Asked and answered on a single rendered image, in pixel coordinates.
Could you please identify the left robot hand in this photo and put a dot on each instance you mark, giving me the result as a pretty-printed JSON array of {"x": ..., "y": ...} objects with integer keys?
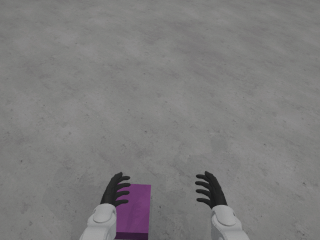
[{"x": 110, "y": 195}]

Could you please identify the right robot hand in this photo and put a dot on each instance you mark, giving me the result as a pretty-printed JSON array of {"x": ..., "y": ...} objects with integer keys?
[{"x": 215, "y": 192}]

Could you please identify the right robot forearm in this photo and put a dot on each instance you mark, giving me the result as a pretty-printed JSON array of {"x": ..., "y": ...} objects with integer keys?
[{"x": 225, "y": 225}]

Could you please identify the carton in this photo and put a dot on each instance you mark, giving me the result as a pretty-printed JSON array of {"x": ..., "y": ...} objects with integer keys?
[{"x": 132, "y": 218}]

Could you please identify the left robot forearm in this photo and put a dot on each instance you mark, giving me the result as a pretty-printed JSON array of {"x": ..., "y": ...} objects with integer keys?
[{"x": 102, "y": 224}]

